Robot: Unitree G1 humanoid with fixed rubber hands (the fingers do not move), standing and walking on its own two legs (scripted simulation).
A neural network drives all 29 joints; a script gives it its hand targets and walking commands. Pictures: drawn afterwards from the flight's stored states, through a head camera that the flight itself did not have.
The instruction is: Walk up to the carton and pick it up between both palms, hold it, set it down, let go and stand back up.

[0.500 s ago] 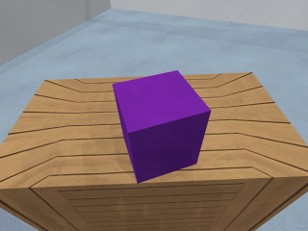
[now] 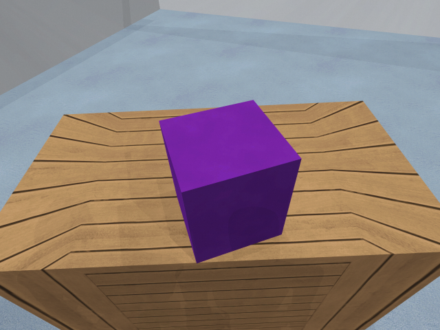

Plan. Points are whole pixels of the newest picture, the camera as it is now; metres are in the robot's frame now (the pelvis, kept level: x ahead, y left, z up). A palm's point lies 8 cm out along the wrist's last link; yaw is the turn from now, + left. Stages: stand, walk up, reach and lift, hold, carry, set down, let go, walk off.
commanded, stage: stand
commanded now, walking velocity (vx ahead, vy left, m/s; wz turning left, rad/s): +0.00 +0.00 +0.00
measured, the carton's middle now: (224, 181) +0.42 +0.02 +0.03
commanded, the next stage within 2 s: none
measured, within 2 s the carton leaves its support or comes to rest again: neither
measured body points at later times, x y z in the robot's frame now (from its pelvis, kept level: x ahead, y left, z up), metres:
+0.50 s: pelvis +0.01 +0.00 +0.00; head +0.00 +0.00 +0.45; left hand -0.01 +0.20 -0.17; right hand -0.04 -0.20 -0.16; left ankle -0.01 +0.12 -0.74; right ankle +0.03 -0.13 -0.74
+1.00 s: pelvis +0.01 +0.01 +0.00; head +0.01 +0.01 +0.45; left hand -0.02 +0.20 -0.17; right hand -0.03 -0.20 -0.16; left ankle -0.01 +0.12 -0.74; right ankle +0.03 -0.13 -0.74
